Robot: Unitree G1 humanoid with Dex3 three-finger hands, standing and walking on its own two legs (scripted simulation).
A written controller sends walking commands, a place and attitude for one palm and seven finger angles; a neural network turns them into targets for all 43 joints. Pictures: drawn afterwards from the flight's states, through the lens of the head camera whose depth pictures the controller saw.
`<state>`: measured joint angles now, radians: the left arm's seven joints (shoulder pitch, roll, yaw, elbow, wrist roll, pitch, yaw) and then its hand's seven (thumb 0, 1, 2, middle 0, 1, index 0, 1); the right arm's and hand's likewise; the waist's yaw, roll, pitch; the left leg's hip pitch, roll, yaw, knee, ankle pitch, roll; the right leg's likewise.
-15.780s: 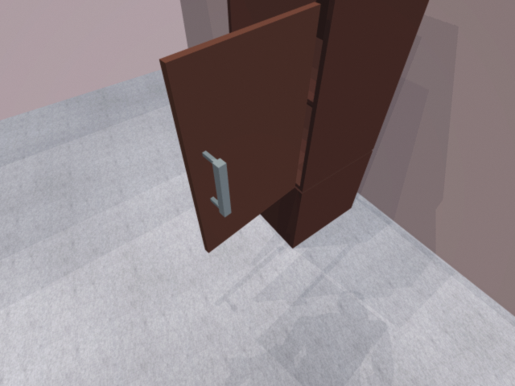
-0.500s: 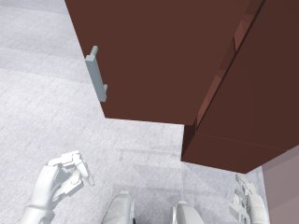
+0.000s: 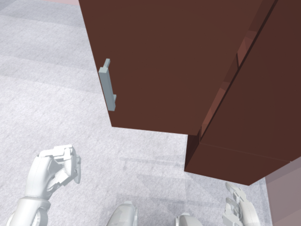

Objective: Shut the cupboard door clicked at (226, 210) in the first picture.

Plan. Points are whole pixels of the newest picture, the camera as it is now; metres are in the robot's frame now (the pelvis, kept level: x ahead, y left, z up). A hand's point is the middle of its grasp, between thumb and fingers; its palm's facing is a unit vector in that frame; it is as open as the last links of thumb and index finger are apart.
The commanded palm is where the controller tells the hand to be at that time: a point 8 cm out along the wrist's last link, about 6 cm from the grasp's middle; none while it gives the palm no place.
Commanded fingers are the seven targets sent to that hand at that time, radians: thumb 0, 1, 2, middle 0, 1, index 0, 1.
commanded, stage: raise the hand and make a fist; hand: left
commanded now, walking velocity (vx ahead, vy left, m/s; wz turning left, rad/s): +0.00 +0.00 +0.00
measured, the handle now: (109, 86) +0.50 +0.18 +0.05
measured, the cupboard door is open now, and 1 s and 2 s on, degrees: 97 97 97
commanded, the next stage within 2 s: bring the fist close to the handle in 0.28 s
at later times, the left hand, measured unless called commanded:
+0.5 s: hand (92, 176) +0.22 +0.16 +0.05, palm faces -0.06 -1.00 -0.04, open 3.1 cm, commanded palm +0.22 +0.22 +0.05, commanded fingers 0.00 0.90 0.90 -1.30 -1.50 -1.30 -1.50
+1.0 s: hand (108, 131) +0.34 +0.15 +0.05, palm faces -0.06 -1.00 -0.04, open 3.1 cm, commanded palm +0.32 +0.20 +0.05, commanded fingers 0.00 0.90 0.90 -1.30 -1.50 -1.30 -1.50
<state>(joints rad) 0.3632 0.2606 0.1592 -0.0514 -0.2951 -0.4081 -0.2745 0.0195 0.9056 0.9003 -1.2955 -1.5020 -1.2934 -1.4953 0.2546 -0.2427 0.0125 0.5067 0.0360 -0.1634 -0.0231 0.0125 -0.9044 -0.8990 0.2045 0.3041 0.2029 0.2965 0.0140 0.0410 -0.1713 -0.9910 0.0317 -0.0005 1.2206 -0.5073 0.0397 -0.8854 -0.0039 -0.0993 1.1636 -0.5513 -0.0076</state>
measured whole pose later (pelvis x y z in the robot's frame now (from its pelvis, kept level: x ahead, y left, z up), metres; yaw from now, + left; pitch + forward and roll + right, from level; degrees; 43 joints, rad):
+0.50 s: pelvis +0.00 -0.02 -0.01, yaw +0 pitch +16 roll -2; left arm 0.36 0.25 0.11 0.00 -0.29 -0.40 -0.29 0.02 0.90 0.90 -1.30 -1.50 -1.30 -1.50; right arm 0.24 -0.24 0.01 0.50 0.04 -0.16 -0.04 0.01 -0.91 -0.90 0.20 0.30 0.20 0.30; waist 0.02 0.04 -0.17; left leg -1.00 0.04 -0.01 1.24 -0.51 0.01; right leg -0.91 0.01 -0.10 1.21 -0.58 -0.04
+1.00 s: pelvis +0.01 -0.02 +0.00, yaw -1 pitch +17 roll -1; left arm -0.12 0.26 0.14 0.40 -0.24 -0.36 -0.22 0.02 0.91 0.90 -1.30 -1.50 -1.30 -1.50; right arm 0.28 -0.27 0.01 0.58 0.04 -0.11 -0.02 0.01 -0.91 -0.90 0.20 0.30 0.20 0.30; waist -0.03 0.04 -0.16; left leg -0.99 0.04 0.02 1.18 -0.49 0.01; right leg -0.92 0.00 -0.08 1.16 -0.55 -0.03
